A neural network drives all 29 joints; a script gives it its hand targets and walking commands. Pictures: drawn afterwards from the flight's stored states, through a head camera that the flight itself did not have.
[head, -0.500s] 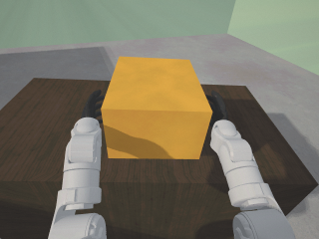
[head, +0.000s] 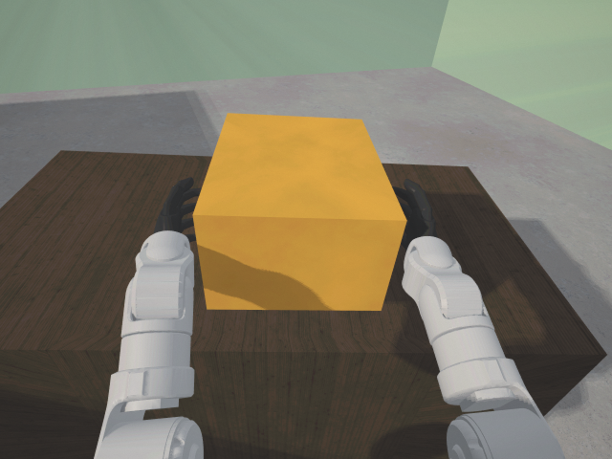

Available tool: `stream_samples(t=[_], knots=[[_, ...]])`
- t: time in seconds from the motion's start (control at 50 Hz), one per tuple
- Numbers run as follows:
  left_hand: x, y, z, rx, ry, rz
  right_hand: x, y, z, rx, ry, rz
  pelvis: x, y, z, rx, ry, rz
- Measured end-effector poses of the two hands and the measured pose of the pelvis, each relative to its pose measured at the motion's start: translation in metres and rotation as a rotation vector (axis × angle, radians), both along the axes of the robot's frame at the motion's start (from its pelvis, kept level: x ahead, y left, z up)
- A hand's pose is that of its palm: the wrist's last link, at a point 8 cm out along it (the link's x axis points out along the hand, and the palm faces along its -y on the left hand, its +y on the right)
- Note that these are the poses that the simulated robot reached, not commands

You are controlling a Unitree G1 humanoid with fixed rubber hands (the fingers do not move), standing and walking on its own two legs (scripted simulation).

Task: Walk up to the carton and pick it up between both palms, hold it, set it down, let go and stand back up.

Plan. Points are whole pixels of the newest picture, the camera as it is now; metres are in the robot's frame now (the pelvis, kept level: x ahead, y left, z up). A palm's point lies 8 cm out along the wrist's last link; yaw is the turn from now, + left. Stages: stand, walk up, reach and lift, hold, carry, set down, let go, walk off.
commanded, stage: hold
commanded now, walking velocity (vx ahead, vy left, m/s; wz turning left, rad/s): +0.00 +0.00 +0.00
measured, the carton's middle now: (295, 200) +0.45 +0.01 +0.16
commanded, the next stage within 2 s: none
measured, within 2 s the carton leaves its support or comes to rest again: neither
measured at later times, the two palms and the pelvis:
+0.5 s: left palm (174, 238) +0.36 +0.17 +0.17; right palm (420, 239) +0.35 -0.15 +0.17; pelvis +0.00 +0.00 +0.00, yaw +0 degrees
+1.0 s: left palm (174, 236) +0.36 +0.17 +0.17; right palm (420, 238) +0.35 -0.15 +0.17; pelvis +0.00 +0.00 +0.00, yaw +0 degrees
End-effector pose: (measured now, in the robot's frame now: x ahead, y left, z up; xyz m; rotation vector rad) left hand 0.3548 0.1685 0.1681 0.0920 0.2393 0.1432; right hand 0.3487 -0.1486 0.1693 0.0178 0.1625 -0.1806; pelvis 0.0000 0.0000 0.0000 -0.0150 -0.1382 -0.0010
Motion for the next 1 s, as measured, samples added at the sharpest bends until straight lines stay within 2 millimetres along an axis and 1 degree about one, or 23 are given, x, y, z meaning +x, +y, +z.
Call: stream_samples(t=[0.22,0.44,0.64,1.0], knots=[[0.0036,-0.0002,0.0026,0.003,-0.002,0.004,0.0049,-0.0001,0.0022,-0.002,-0.006,0.003,0.0012,0.0009,0.0004,0.000,0.006,0.000],[0.0012,-0.0020,-0.0015,-0.004,-0.002,0.001,0.0013,-0.0018,0.0003,-0.003,-0.010,-0.002,0.0046,0.0003,0.0003,-0.002,-0.009,0.001],[-0.0008,-0.0031,-0.0016,0.002,0.001,-0.003,-0.0018,-0.0029,-0.0019,0.004,-0.008,-0.006,0.0020,0.0005,0.0001,-0.001,-0.012,-0.002],[0.0008,-0.0025,0.0007,0.002,0.002,0.002,0.0009,-0.0021,0.0003,0.000,-0.011,-0.004,-0.0009,-0.0010,0.0006,0.002,-0.005,0.000]])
